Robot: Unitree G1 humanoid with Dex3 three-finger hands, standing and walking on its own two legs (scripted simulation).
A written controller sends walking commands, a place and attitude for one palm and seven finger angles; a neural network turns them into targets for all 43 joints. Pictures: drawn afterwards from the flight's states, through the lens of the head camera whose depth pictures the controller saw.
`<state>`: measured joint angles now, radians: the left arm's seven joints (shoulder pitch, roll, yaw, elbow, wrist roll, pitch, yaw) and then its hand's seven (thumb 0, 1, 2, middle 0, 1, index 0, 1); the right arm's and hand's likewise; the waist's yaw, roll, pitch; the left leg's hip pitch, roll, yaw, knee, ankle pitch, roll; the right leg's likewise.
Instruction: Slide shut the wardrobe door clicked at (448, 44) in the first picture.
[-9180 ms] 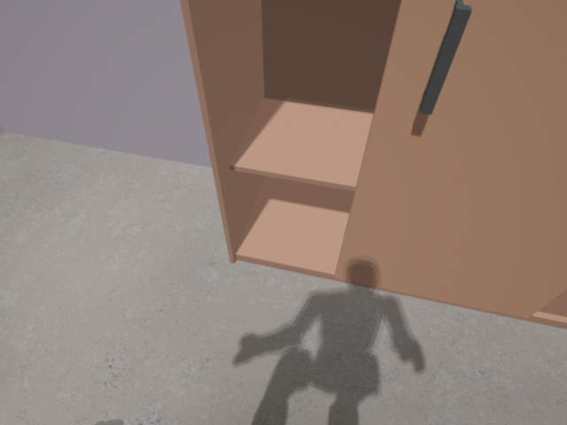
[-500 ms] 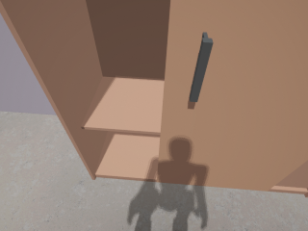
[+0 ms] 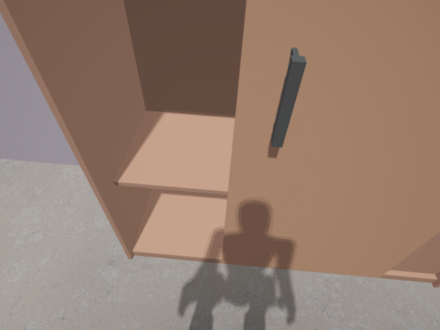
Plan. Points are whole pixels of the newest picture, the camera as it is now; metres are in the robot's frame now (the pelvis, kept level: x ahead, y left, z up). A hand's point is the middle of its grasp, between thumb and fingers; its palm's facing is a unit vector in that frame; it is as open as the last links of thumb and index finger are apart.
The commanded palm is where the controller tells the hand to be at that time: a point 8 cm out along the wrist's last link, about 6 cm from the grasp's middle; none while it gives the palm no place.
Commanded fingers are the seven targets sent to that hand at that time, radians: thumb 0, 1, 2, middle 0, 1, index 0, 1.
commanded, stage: look again from close up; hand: right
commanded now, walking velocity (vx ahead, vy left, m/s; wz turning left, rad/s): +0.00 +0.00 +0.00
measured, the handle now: (285, 100) +0.51 -0.09 +0.18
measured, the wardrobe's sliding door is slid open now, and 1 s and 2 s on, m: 0.42 0.42 0.42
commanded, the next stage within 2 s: raise the hand with hooked fingers in 0.48 s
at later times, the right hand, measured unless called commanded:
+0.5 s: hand out of the picture +0.00 -0.16 -0.17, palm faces +0.02 +0.98 -0.18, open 7.4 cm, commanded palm none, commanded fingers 0.00 -0.90 -0.90 0.20 0.30 0.20 0.30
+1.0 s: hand (322, 328) +0.15 -0.15 -0.02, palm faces +0.03 +1.00 +0.02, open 8.5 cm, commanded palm +0.13 -0.23 +0.01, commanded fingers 0.00 -0.39 -0.68 0.24 0.63 0.24 0.63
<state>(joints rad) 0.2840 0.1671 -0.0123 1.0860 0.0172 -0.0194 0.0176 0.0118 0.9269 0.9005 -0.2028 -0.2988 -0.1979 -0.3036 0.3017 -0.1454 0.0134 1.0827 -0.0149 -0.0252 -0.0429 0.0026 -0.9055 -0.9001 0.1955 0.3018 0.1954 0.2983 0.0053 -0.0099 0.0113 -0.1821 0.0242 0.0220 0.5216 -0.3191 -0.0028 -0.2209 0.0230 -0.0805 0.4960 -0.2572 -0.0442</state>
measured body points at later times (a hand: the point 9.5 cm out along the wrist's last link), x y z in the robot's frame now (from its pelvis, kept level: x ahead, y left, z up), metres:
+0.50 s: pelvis +0.01 +0.01 +0.00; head +0.02 +0.00 +0.45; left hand +0.02 +0.23 -0.15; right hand +0.00 -0.21 -0.16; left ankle -0.02 +0.12 -0.74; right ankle +0.01 -0.09 -0.74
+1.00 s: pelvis -0.02 +0.03 -0.04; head +0.00 +0.02 +0.41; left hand +0.21 +0.28 -0.07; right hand +0.15 -0.21 -0.02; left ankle -0.02 +0.12 -0.74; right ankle +0.01 -0.09 -0.74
